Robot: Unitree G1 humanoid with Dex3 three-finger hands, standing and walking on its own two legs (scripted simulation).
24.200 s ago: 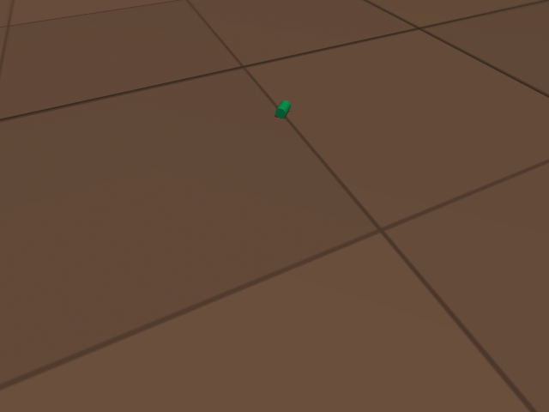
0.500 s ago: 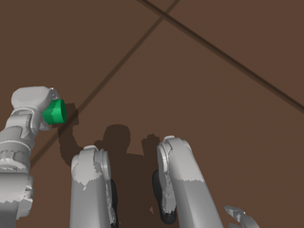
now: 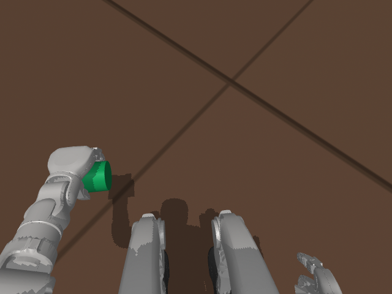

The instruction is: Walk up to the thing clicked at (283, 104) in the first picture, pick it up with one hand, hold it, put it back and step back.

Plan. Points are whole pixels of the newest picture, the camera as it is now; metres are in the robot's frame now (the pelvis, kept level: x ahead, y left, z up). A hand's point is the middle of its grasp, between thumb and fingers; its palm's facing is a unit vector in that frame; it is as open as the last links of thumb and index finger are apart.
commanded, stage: lift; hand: left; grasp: from above
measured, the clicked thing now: (86, 177) +0.39 +0.25 -0.13
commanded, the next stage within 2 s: hold in 0.82 s
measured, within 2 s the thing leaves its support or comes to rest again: neither
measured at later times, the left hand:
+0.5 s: hand (49, 157) +0.36 +0.24 +0.06, palm faces -0.47 -0.05 -0.88, open 9.9 cm
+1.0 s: hand (32, 128) +0.37 +0.24 +0.13, palm faces -0.46 -0.05 -0.89, open 9.8 cm
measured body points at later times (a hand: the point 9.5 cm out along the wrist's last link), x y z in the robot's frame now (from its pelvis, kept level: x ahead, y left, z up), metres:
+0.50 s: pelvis +0.04 +0.01 +0.15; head +0.11 +0.02 +0.59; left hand +0.38 +0.24 +0.11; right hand +0.13 -0.26 +0.03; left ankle +0.09 +0.10 -0.51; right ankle +0.09 -0.12 -0.51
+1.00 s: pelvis +0.07 +0.01 +0.21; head +0.11 +0.00 +0.65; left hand +0.39 +0.24 +0.18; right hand +0.17 -0.26 +0.08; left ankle +0.09 +0.10 -0.51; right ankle +0.09 -0.12 -0.51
